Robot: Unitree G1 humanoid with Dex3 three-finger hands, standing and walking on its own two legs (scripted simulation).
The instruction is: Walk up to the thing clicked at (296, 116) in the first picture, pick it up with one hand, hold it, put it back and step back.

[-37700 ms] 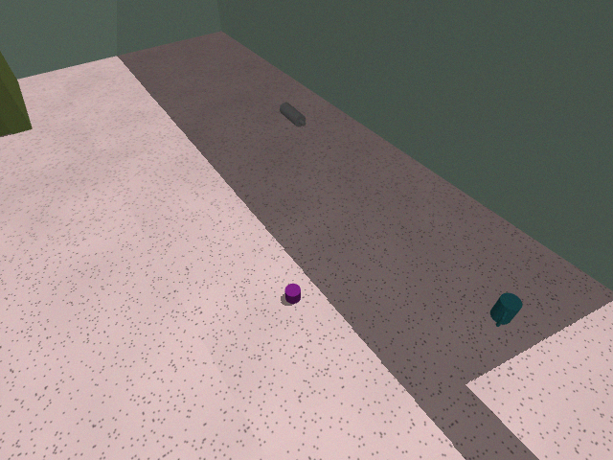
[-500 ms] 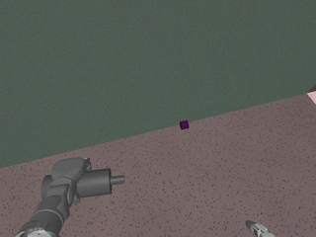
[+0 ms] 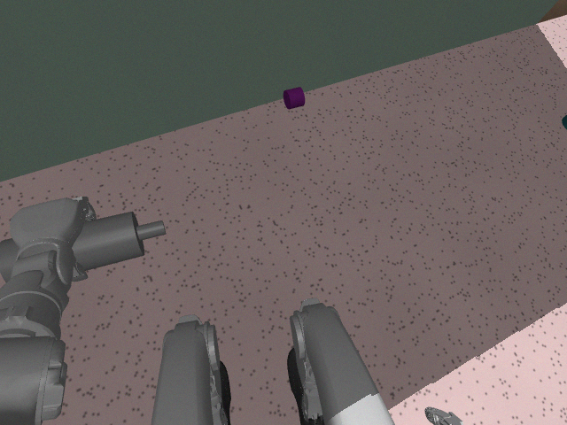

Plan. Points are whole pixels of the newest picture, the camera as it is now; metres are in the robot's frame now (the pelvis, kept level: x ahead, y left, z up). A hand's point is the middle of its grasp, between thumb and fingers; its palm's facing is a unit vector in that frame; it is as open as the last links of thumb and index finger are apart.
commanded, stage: crouch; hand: left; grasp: from above
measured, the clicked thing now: (92, 244) +0.43 +0.26 -0.17
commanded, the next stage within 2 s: lower in 0.92 s
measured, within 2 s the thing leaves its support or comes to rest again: neither
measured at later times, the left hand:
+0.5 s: hand (85, 249) +0.46 +0.31 -0.27, palm faces -0.44 -0.10 -0.89, open 10.3 cm
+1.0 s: hand (90, 251) +0.47 +0.33 -0.34, palm faces -0.42 -0.10 -0.90, open 10.2 cm
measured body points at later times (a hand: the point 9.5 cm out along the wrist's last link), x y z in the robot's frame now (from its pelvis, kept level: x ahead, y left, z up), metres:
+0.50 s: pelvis +0.00 -0.01 -0.11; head +0.25 +0.05 +0.26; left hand +0.47 +0.31 -0.22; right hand +0.06 -0.29 -0.22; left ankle +0.08 +0.10 -0.49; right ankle +0.08 -0.12 -0.49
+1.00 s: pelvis -0.01 -0.01 -0.17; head +0.25 +0.06 +0.19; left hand +0.49 +0.33 -0.29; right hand +0.02 -0.28 -0.27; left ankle +0.08 +0.10 -0.49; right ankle +0.08 -0.12 -0.49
